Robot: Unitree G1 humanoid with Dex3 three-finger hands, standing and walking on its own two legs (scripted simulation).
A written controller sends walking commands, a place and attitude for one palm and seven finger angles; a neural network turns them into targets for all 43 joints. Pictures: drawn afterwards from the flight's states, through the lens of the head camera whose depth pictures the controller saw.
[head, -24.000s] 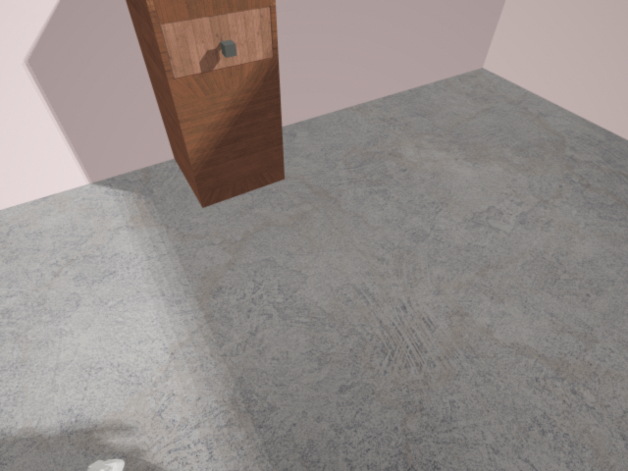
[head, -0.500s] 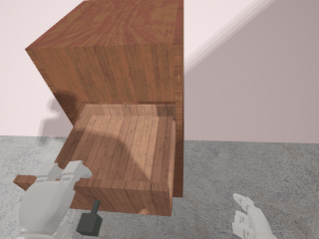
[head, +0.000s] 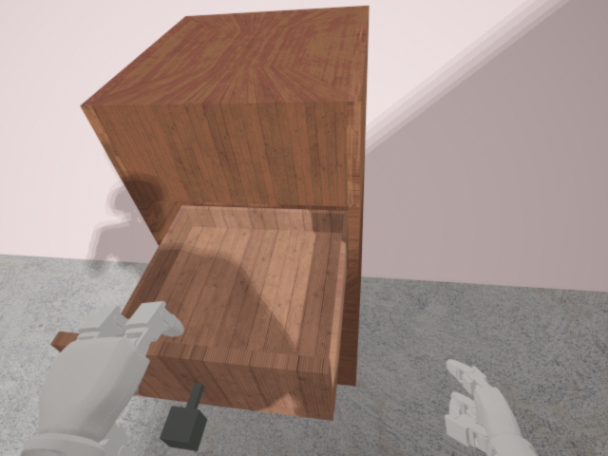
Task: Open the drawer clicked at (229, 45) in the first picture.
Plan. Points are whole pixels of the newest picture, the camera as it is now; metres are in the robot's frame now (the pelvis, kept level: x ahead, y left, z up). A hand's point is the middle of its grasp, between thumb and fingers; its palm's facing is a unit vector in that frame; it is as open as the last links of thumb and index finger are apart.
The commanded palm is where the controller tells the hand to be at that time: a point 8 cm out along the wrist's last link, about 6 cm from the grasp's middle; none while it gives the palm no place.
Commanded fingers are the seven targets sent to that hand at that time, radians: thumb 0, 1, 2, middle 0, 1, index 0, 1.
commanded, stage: draw the hand back to the body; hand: left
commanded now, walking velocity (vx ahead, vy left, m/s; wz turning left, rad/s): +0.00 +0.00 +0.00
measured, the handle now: (189, 413) +0.18 +0.21 -0.06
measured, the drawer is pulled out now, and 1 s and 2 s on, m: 0.30 0.30 0.30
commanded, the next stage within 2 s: step back with the hand held close in 1.54 s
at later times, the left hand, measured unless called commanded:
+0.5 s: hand (96, 374) +0.15 +0.25 +0.11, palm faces +0.07 -0.10 -0.99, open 13.8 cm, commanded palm +0.13 +0.25 +0.17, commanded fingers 0.00 -0.50 0.30 -0.30 -1.20 -0.30 -1.20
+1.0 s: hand (113, 326) +0.19 +0.23 +0.16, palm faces +0.38 -0.83 -0.41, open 11.6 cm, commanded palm +0.13 +0.27 +0.18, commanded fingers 0.00 0.34 0.66 -0.24 -0.66 -0.24 -0.66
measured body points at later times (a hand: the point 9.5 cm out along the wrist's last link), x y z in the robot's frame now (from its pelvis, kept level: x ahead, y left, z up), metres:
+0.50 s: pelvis +0.00 +0.01 +0.00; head +0.00 -0.03 +0.45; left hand +0.14 +0.25 +0.17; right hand +0.23 -0.19 -0.08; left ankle +0.00 +0.12 -0.73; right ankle -0.02 -0.11 -0.73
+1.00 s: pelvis +0.01 +0.00 +0.01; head +0.01 -0.02 +0.46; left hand +0.16 +0.27 +0.18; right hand +0.21 -0.21 -0.07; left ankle +0.00 +0.12 -0.73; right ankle -0.02 -0.11 -0.73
